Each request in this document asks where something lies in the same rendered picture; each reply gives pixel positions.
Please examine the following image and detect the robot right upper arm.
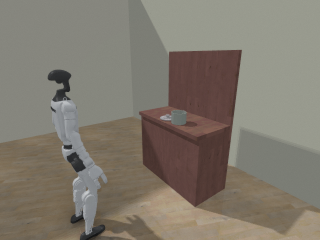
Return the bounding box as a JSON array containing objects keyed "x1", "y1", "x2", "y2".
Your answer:
[{"x1": 61, "y1": 101, "x2": 81, "y2": 142}]

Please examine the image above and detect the robot right hand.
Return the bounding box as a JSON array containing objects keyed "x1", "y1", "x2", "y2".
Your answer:
[{"x1": 88, "y1": 165, "x2": 108, "y2": 189}]

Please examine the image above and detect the robot right forearm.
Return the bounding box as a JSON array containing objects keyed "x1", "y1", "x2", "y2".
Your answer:
[{"x1": 70, "y1": 132, "x2": 95, "y2": 169}]

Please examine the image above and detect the pot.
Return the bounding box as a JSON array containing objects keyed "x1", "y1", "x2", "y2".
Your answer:
[{"x1": 171, "y1": 110, "x2": 187, "y2": 125}]

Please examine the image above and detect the lid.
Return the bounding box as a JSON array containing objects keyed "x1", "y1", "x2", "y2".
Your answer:
[{"x1": 160, "y1": 115, "x2": 172, "y2": 121}]

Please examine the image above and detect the humanoid robot torso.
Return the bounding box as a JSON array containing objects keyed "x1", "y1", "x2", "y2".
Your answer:
[{"x1": 50, "y1": 97, "x2": 79, "y2": 163}]

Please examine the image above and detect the right robot shin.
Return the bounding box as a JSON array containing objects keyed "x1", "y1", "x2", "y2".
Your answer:
[{"x1": 82, "y1": 194, "x2": 98, "y2": 234}]

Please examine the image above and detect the table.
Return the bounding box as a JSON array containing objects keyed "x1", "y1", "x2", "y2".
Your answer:
[{"x1": 139, "y1": 50, "x2": 242, "y2": 207}]

